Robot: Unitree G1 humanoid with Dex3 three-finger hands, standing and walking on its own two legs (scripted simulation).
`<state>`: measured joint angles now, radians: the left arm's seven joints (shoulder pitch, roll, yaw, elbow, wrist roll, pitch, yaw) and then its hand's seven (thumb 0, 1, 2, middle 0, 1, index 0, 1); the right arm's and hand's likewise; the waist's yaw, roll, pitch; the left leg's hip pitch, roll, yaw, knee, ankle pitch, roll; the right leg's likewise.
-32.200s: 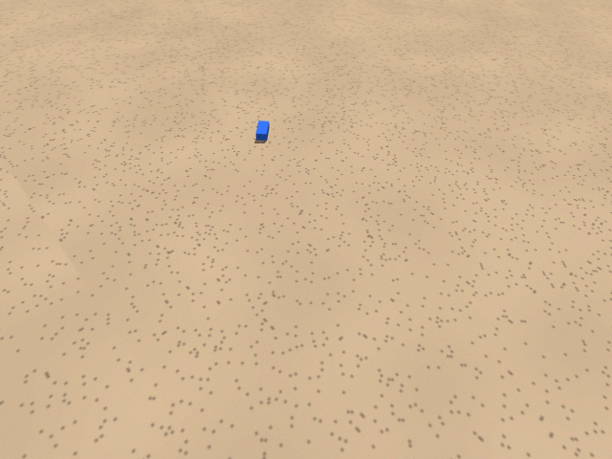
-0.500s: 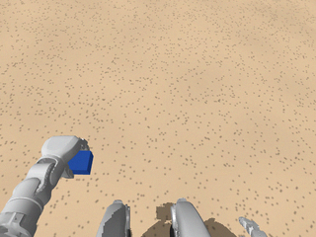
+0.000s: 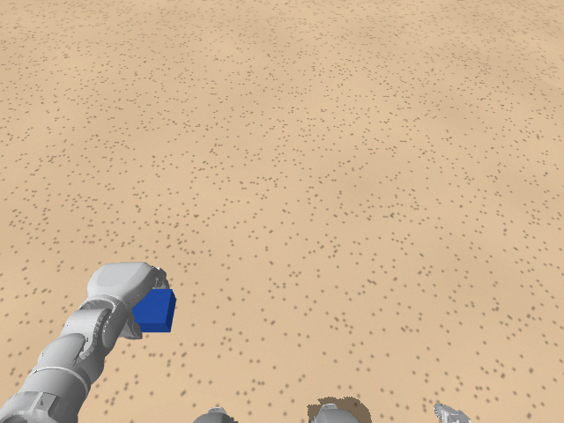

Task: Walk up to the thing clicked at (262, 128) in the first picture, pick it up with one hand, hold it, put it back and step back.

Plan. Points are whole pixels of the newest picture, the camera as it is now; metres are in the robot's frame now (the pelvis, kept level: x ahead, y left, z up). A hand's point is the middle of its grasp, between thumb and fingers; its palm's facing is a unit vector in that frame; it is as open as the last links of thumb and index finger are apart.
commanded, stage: hold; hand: left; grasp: from above
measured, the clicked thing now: (134, 310) +0.32 +0.23 -0.11
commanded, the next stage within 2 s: crouch in 1.96 s
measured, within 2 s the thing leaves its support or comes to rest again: neither
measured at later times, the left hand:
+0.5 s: hand (122, 299) +0.31 +0.22 -0.04, palm faces -0.48 -0.03 -0.88, open 8.6 cm
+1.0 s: hand (116, 307) +0.29 +0.22 -0.01, palm faces -0.47 -0.02 -0.88, open 8.5 cm
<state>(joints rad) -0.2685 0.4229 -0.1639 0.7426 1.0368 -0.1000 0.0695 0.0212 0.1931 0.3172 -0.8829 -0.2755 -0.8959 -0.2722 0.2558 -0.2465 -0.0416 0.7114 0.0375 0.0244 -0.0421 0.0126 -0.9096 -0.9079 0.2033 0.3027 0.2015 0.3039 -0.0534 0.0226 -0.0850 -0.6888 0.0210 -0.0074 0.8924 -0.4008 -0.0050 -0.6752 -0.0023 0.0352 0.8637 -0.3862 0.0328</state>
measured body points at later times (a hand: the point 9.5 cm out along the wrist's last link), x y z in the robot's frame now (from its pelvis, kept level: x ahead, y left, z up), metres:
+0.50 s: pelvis +0.01 +0.00 +0.02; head +0.04 +0.00 +0.47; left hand +0.33 +0.22 +0.01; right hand +0.13 -0.26 -0.10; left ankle +0.02 +0.12 -0.69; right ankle +0.02 -0.14 -0.69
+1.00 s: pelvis +0.00 +0.00 +0.03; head +0.01 -0.01 +0.48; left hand +0.31 +0.22 +0.04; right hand +0.13 -0.26 -0.09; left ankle +0.02 +0.12 -0.69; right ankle +0.02 -0.14 -0.69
